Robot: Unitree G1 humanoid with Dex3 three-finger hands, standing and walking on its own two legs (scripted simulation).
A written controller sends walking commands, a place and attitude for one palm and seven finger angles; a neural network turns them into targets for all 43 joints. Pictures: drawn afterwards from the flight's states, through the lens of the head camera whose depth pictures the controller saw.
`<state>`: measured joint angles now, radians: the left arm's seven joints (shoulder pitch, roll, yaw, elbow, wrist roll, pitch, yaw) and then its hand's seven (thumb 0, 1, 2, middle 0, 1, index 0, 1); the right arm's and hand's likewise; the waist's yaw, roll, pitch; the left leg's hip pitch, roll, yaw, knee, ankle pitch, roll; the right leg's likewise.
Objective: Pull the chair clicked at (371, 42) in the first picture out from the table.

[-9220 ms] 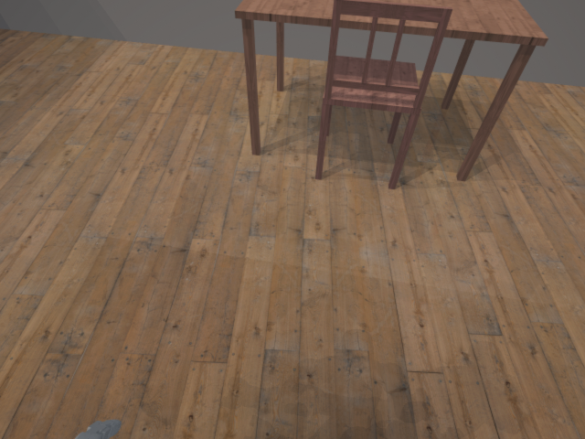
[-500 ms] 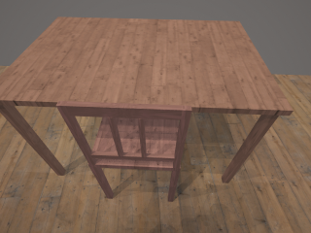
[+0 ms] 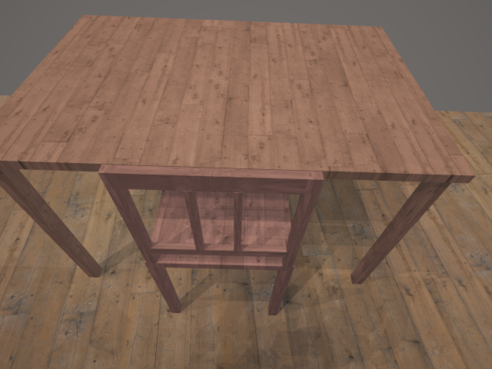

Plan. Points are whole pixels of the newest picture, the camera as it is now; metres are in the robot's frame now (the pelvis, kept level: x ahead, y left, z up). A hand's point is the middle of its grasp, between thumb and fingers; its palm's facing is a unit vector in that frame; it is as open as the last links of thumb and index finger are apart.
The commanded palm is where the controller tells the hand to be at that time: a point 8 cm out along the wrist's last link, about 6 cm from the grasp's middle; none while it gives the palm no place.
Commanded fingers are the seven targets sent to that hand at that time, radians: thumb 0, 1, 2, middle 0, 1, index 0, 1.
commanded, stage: come to a stop and stand still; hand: left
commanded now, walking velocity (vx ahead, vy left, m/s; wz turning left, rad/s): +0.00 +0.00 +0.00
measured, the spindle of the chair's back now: (195, 221) +0.42 +0.14 -0.10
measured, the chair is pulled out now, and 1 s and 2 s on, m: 0.00 0.00 0.00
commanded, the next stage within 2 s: look again from close up in 0.34 s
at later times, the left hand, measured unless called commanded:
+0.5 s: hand out of the picture -0.02 +0.18 -0.17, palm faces +0.00 -0.98 -0.21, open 7.4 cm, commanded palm none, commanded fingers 0.00 0.90 0.90 -0.20 -0.30 -0.20 -0.30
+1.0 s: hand out of the picture +0.00 +0.17 -0.17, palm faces -0.01 -0.98 -0.19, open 7.4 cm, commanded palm none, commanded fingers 0.00 0.90 0.90 -0.20 -0.30 -0.20 -0.30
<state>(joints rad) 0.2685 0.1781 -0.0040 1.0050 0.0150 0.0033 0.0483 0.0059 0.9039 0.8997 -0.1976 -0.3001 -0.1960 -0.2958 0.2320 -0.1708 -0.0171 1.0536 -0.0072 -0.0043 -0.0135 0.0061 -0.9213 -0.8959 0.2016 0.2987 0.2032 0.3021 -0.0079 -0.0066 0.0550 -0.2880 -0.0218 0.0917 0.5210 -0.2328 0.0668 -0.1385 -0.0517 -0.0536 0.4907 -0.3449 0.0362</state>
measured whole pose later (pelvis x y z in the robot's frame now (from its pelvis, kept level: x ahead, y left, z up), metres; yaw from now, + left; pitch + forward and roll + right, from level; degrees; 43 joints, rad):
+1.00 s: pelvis +0.00 +0.01 +0.00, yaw -1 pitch +0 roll +0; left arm 0.30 0.14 -0.01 1.07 0.02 0.00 0.05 0.00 0.90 0.90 -0.20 -0.30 -0.20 -0.30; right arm 0.27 -0.14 -0.02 1.13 0.00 -0.01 -0.01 0.00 -0.91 -0.90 0.20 0.30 0.20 0.30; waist -0.01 -0.01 0.05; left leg -0.25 -0.04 0.11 0.44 -0.19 0.07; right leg -0.13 -0.06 -0.04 0.45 -0.31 0.04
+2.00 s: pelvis -0.05 -0.05 -0.10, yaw +2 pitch +14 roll -2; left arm 0.31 0.25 0.17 0.09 -0.31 -0.29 -0.38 0.01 0.21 0.61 -0.13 -0.19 -0.13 -0.19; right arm 0.17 -0.17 0.04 0.59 0.05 -0.18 -0.08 0.01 -0.90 -0.90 0.21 0.30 0.21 0.30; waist -0.01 0.06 -0.12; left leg -1.02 0.05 -0.03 1.21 -0.44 -0.01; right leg -0.85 0.02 -0.14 1.21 -0.61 -0.06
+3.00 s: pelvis -0.03 +0.00 -0.07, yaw +1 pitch +14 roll -5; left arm 0.31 0.28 0.20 0.07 -0.28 -0.32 -0.25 -0.01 -0.50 0.30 -0.06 -0.08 -0.06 -0.08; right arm 0.25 -0.25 0.02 0.55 0.04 -0.16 -0.06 0.01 -0.90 -0.90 0.21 0.30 0.21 0.30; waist -0.04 0.04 -0.13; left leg -0.93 0.03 0.02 1.09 -0.41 0.07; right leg -0.75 0.00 -0.09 1.04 -0.54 0.02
